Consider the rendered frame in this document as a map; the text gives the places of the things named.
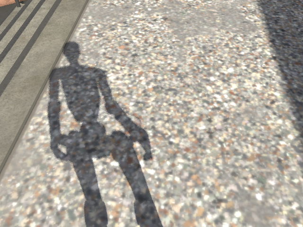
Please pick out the stairs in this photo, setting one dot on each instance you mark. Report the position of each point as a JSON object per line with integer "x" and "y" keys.
{"x": 16, "y": 29}

